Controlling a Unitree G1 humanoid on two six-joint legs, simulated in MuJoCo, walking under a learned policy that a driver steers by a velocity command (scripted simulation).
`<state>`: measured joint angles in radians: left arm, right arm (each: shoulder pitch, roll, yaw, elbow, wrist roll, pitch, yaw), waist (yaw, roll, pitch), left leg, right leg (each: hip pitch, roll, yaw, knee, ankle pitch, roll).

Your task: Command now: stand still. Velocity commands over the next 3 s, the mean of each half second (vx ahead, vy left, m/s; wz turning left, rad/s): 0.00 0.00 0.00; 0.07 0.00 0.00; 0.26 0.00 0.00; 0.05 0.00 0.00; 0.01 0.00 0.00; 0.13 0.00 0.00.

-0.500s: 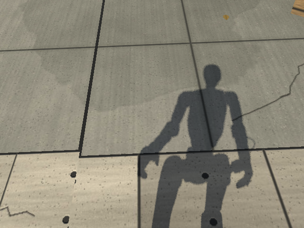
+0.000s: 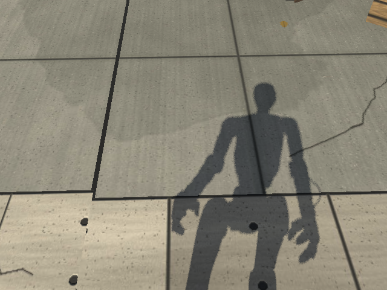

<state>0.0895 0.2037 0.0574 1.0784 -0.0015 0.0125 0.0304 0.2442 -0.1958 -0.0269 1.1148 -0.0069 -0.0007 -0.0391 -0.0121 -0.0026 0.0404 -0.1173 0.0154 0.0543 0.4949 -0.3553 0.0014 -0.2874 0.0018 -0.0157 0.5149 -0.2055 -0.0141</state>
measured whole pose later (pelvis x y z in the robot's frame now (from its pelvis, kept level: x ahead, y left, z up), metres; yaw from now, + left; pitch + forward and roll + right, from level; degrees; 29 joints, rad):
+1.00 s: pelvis +0.03 -0.01 +0.00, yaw +0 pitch +0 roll +0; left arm 0.20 0.21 0.05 1.11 -0.03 -0.04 0.01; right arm 0.44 -0.20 -0.05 1.10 0.02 -0.05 -0.04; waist -0.03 0.02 -0.01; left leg -0.08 0.02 0.05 0.47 -0.40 0.02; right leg -0.39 -0.02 -0.06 0.80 -0.44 -0.07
